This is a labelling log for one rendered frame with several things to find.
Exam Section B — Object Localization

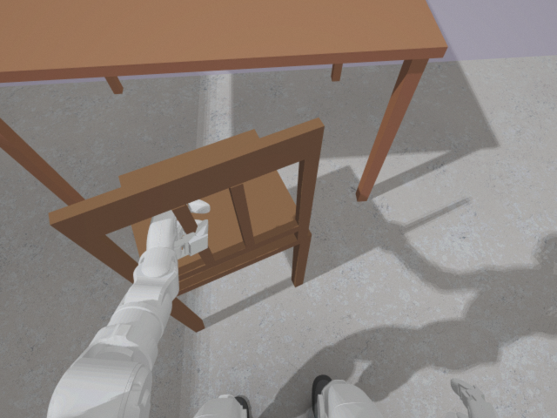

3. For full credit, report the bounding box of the robot right shin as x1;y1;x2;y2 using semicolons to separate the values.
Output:
322;380;346;391

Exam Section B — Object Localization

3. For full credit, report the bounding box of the robot left hand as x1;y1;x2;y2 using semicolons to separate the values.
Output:
146;199;211;260

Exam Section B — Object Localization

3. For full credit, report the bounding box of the left robot upper arm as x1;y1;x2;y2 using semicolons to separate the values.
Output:
50;358;152;418

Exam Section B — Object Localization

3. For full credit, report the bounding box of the robot left forearm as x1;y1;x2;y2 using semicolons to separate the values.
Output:
47;247;179;418

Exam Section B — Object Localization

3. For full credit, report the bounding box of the table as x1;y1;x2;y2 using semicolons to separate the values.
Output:
0;0;448;206

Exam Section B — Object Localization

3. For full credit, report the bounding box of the chair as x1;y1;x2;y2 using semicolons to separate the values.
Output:
49;118;325;332

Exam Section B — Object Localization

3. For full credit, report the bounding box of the robot right hand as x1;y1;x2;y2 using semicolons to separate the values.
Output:
445;378;499;418

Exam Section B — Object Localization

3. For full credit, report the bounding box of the right robot thigh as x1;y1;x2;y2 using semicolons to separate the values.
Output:
317;384;383;418

